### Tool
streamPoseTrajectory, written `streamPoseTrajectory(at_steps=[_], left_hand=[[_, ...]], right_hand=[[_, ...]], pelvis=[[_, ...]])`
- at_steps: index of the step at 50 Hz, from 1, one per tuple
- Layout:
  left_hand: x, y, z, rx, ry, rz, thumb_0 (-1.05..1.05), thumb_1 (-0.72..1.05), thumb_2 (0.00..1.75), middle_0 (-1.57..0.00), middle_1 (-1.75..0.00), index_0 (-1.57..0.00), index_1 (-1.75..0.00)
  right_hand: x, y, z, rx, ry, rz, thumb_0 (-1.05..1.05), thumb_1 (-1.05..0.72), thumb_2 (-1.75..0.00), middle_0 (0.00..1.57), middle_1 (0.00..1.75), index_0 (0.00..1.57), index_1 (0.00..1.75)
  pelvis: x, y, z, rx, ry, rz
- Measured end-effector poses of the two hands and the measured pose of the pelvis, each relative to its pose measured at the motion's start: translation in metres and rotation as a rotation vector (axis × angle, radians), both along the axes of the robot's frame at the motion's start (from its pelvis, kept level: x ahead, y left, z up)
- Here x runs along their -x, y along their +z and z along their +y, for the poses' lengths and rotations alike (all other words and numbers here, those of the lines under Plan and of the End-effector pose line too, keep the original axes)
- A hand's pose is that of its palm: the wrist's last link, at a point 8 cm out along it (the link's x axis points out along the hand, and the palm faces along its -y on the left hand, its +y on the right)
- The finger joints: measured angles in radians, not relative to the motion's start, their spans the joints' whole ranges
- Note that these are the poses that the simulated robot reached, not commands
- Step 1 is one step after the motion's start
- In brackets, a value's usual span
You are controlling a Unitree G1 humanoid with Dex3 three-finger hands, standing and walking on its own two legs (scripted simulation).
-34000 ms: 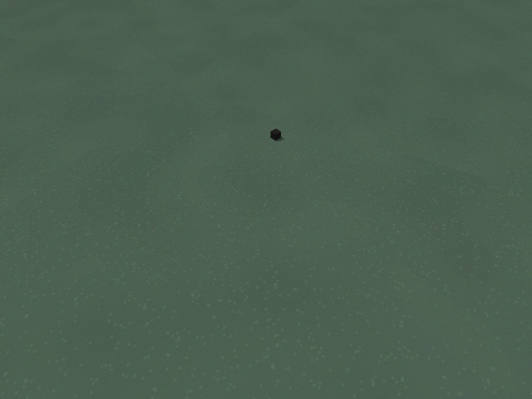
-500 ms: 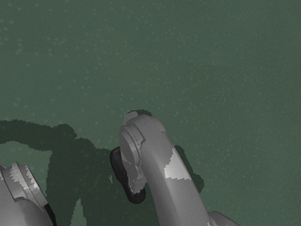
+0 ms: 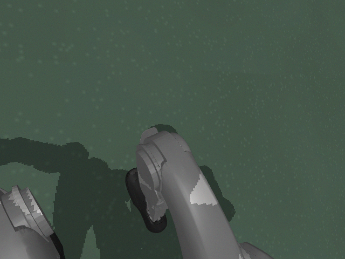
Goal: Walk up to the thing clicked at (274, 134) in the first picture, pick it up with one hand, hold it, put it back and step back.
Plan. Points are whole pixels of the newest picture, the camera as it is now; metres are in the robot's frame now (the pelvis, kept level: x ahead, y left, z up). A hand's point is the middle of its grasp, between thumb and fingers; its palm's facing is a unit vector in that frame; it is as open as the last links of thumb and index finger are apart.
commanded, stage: withdraw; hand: left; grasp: from above
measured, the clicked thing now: out of the picture +0.30 +0.27 -0.29
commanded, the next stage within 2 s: home in 0.86 s
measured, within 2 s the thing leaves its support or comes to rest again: neither
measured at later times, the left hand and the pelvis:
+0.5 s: hand out of the picture +0.40 +0.36 -0.11, palm faces -0.24 -0.28 -0.93, open 12.4 cm; pelvis +0.01 +0.00 +0.03, yaw +4 degrees
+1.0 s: hand out of the picture +0.39 +0.35 -0.16, palm faces -0.45 -0.13 -0.88, open 13.8 cm; pelvis +0.01 -0.01 +0.00, yaw +7 degrees
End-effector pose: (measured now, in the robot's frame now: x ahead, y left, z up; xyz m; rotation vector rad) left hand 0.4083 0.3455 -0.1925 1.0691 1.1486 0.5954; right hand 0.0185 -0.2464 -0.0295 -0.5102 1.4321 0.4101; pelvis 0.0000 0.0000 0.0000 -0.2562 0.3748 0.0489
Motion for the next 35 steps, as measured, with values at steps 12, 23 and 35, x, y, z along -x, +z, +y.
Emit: streamPoseTrajectory(at_steps=[12,23,35], left_hand=[[-0.011,0.022,0.007,-0.01,-0.028,-0.076,0.0,-0.18,0.74,-0.36,-0.72,-0.36,-0.71],[-0.003,0.13,0.023,-0.09,-0.312,-0.058,0.0,-0.2,0.73,-0.34,-0.72,-0.34,-0.71],[0.021,0.144,-0.021,0.037,-0.696,0.091,0.0,-0.34,0.85,-0.24,-0.83,-0.24,-0.84]], right_hand=[[0.002,-0.001,0.0,-0.008,-0.041,0.017,0.0,-0.89,-0.89,0.2,0.3,0.2,0.3],[-0.065,-0.024,-0.006,-0.042,-0.166,-0.164,0.0,-0.89,-0.89,0.2,0.3,0.2,0.3],[-0.123,-0.032,-0.007,-0.028,-0.121,-0.314,0.0,-0.9,-0.89,0.2,0.3,0.2,0.3]], pelvis=[[-0.001,0.006,-0.001,-0.009,0.003,0.038],[-0.009,0.027,0.001,-0.05,0.028,0.173],[0.002,0.04,-0.01,-0.127,0.078,0.146]])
